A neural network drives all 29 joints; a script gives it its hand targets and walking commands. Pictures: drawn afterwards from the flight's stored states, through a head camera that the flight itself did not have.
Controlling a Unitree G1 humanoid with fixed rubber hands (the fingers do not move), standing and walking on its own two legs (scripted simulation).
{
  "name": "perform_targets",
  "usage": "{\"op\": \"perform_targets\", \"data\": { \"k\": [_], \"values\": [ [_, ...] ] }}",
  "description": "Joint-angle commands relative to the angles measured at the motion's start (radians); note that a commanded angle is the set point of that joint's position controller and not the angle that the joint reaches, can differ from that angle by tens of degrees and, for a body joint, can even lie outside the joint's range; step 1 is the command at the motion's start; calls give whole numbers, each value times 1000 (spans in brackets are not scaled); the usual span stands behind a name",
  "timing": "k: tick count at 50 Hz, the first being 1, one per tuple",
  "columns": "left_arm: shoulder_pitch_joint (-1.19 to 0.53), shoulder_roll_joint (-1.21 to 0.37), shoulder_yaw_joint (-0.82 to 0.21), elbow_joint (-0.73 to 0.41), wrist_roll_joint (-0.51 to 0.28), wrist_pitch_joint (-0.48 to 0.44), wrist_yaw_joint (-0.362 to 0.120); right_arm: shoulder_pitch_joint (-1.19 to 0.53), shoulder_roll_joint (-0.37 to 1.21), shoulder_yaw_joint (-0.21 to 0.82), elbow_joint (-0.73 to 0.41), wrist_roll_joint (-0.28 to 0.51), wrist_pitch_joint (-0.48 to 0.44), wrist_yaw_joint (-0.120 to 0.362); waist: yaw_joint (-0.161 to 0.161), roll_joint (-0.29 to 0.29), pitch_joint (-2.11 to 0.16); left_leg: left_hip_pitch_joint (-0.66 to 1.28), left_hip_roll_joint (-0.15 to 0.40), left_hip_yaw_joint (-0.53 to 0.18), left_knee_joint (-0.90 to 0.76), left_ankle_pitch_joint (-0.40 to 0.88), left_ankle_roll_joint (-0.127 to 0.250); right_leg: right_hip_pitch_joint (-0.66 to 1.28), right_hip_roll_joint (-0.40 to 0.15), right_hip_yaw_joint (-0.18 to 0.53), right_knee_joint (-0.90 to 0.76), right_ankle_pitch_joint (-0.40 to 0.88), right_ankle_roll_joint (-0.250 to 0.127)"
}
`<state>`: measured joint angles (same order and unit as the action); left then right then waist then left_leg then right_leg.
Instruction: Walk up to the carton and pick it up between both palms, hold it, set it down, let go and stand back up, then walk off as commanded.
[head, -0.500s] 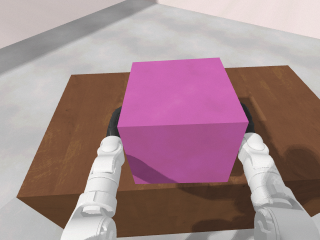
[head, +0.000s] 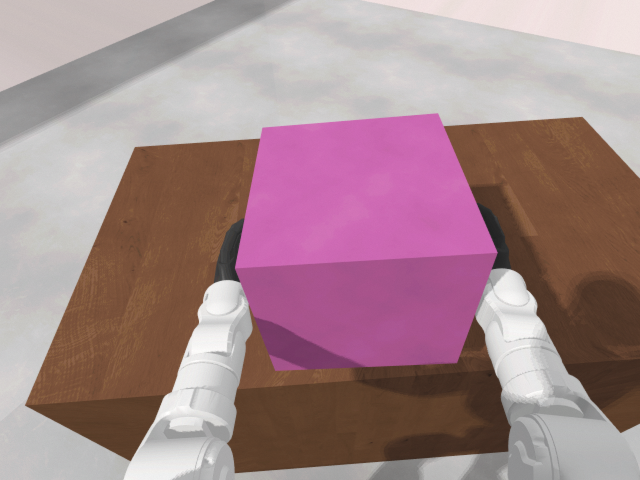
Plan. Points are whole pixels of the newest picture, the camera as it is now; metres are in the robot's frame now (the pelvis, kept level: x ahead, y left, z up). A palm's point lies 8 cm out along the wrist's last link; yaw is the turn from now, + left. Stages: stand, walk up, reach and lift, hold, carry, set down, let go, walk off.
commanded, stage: set down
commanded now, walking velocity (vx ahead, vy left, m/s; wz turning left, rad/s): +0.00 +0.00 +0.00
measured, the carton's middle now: (356, 241) +0.43 -0.01 +0.06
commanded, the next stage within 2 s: none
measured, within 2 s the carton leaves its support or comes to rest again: rests again in 1.60 s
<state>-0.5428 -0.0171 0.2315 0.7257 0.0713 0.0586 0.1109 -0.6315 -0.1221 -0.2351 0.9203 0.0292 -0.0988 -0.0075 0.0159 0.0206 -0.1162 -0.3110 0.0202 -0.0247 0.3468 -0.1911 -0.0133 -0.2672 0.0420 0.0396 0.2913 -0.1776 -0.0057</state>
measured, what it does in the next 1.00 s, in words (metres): stands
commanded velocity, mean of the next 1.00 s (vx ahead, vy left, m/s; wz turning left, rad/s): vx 0.00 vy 0.00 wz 0.00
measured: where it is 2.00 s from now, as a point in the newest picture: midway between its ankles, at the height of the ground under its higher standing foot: outside the picture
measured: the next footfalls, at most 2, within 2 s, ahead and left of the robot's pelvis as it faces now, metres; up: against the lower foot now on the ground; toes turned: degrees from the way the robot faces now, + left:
none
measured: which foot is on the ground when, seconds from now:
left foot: down 0.00-1.00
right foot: down 0.00-1.00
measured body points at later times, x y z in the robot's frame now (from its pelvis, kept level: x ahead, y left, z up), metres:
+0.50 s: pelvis +0.00 +0.00 +0.00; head +0.05 +0.00 +0.45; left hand +0.40 +0.15 +0.04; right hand +0.41 -0.20 +0.04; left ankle -0.02 +0.13 -0.75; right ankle -0.03 -0.11 -0.75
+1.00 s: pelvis +0.02 -0.01 -0.01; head +0.16 -0.02 +0.42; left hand +0.43 +0.14 -0.03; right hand +0.44 -0.21 -0.02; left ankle -0.02 +0.13 -0.75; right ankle -0.03 -0.11 -0.75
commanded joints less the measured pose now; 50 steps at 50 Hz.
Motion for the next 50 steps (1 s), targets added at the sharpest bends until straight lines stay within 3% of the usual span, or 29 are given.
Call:
{"op": "perform_targets", "data": {
  "k": [1,3,4,6,7,11,13,14,15,16,17,19,20,21,24,28,29,33,35,40,41,42,43,45,46,47,49,50],
  "values": [
    [-896,-509,-290,-107,30,-146,-126,-757,568,238,-232,-202,-116,185,3,-92,-641,140,1,45,19,466,-44,319,-22,-99,106,694,68],
    [-903,-525,-300,-110,32,-166,-121,-763,586,229,-236,-203,-134,188,0,-65,-674,146,-3,42,41,509,-54,299,-21,-94,105,712,66],
    [-950,-530,-294,-97,36,-177,-118,-789,583,212,-224,-210,-140,196,12,-44,-689,144,2,48,42,491,-56,279,-20,-97,107,660,61],
    [-980,-534,-290,-97,35,-192,-109,-793,565,175,-184,-227,-147,204,-5,-32,-675,171,13,41,60,520,-62,200,-10,-109,101,599,56],
    [-970,-556,-294,-84,28,-197,-104,-808,560,169,-179,-243,-153,206,8,-33,-703,223,24,37,68,550,-65,153,-3,-117,92,559,52],
    [-962,-525,-257,-41,58,-204,-102,-783,526,103,-122,-274,-157,211,6,-25,-649,192,22,55,59,500,-66,129,-7,-120,78,511,42],
    [-956,-497,-226,-11,67,-205,-106,-792,513,107,-119,-282,-161,220,25,-53,-623,165,26,61,61,480,-50,123,-10,-113,81,502,43],
    [-960,-514,-233,-17,63,-210,-104,-807,532,100,-130,-281,-167,222,22,-29,-646,174,27,57,65,500,-54,113,-10,-120,85,505,46],
    [-959,-483,-198,6,80,-204,-105,-814,495,80,-96,-294,-160,219,29,-57,-617,136,25,71,53,460,-49,144,-14,-115,88,518,51],
    [-965,-479,-184,17,90,-204,-111,-795,498,62,-76,-301,-153,223,10,-58,-591,129,27,67,52,436,-46,134,-16,-115,87,496,48],
    [-934,-454,-150,47,106,-193,-113,-793,489,51,-88,-307,-148,226,37,-61,-548,87,21,80,28,366,-31,155,-21,-107,77,458,49],
    [-943,-489,-165,42,100,-196,-112,-808,503,40,-85,-313,-156,232,29,-53,-577,117,28,77,38,408,-44,124,-11,-121,83,458,48],
    [-949,-472,-148,42,112,-200,-111,-809,497,38,-74,-312,-153,236,44,-49,-595,128,33,74,42,421,-44,112,-14,-115,84,460,47],
    [-951,-464,-138,52,124,-195,-112,-786,473,3,-44,-326,-149,237,23,-33,-575,109,30,80,33,374,-45,106,-19,-115,78,437,44],
    [-954,-466,-123,54,124,-208,-117,-793,502,-5,-55,-355,-160,235,23,-80,-607,63,26,86,39,382,-33,148,-25,-109,96,510,56],
    [-958,-455,-108,82,142,-228,-109,-787,475,-34,-9,-382,-180,234,12,-39,-651,101,39,86,73,480,-47,91,-20,-113,115,562,54],
    [-957,-463,-116,61,135,-234,-107,-789,485,-31,-20,-387,-192,235,23,-45,-702,129,41,82,79,515,-50,89,-20,-117,112,568,50],
    [-948,-520,-170,48,103,-266,-92,-806,489,-47,21,-408,-248,229,14,-12,-802,289,67,50,146,712,-64,-120,-21,-130,95,577,44],
    [-893,-528,-166,93,108,-277,-87,-789,491,-47,56,-420,-271,230,39,3,-829,340,85,46,175,808,-61,-236,-22,-129,57,543,20],
    [-796,-572,-212,125,102,-330,-82,-703,527,-61,135,-451,-336,224,35,-3,-910,329,109,43,229,975,-63,-300,-30,-126,0,619,-27],
    [-804,-549,-211,150,91,-338,-84,-712,502,-66,139,-451,-344,220,38,-4,-924,289,105,54,223,967,-62,-265,-42,-112,7,681,-24],
    [-767,-586,-218,159,103,-356,-87,-698,573,-31,103,-464,-366,218,47,-47,-950,151,81,70,214,889,-51,-158,-59,-96,45,775,-12],
    [-776,-567,-218,210,111,-369,-93,-683,583,-10,97,-470,-381,211,33,-76,-924,-32,47,93,184,748,-37,-26,-85,-78,111,898,12],
    [-767,-505,-188,295,122,-395,-114,-634,568,36,52,-479,-388,188,-1,-195,-880,-469,-8,132,42,414,13,372,-137,-31,264,1158,95],
    [-753,-456,-154,342,142,-409,-120,-617,568,69,30,-471,-393,192,22,-236,-845,-682,-21,147,-57,237,44,570,-177,0,304,1258,108],
    [-741,-459,-157,349,150,-418,-128,-606,589,77,29,-468,-398,189,4,-254,-845,-783,-18,143,-130,153,57,670,-203,13,323,1314,119],
    [-715,-431,-161,356,150,-433,-126,-600,532,88,90,-439,-396,187,13,-203,-843,-667,-5,141,-130,252,43,604,-168,-13,331,1248,127],
    [-732,-435,-160,342,141,-444,-124,-618,511,86,108,-444,-399,192,26,-174,-877,-555,2,139,-83,369,36,493,-145,-33,336,1164,128]
  ]
}}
